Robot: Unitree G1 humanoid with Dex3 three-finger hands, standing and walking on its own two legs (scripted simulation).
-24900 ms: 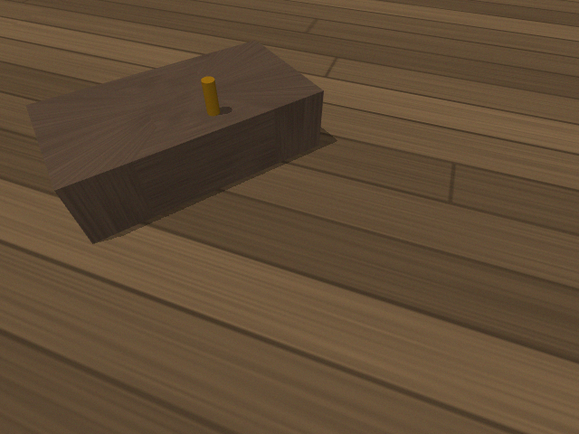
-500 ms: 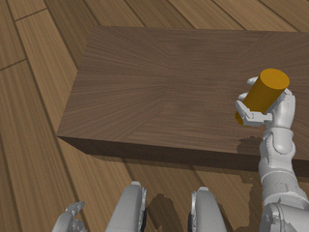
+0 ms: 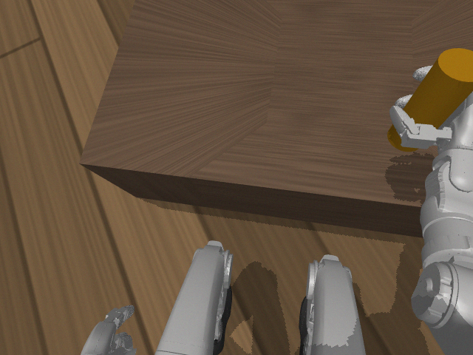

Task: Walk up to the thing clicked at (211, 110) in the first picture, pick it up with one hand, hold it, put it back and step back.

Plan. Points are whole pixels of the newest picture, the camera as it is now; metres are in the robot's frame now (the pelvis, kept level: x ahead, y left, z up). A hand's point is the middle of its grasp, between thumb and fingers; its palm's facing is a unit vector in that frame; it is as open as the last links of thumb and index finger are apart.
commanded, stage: crouch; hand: right
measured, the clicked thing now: (429, 107) +0.50 -0.21 +0.02
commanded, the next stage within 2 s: lower in 0.34 s
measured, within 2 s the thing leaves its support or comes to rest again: neither
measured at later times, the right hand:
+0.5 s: hand (409, 113) +0.52 -0.21 -0.04, palm faces +0.19 +0.98 -0.03, open 8.2 cm
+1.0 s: hand (393, 127) +0.53 -0.21 -0.10, palm faces +0.18 +0.98 -0.04, open 8.2 cm
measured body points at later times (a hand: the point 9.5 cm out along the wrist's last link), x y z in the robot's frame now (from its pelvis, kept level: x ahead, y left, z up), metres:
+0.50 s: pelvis -0.01 +0.00 -0.05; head +0.20 -0.03 +0.35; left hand +0.06 +0.27 -0.17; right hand +0.50 -0.26 -0.03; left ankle +0.07 +0.14 -0.51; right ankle +0.06 -0.14 -0.51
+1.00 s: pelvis -0.02 +0.00 -0.11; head +0.21 -0.03 +0.28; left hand +0.03 +0.28 -0.23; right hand +0.51 -0.27 -0.10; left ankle +0.07 +0.14 -0.51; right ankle +0.06 -0.14 -0.51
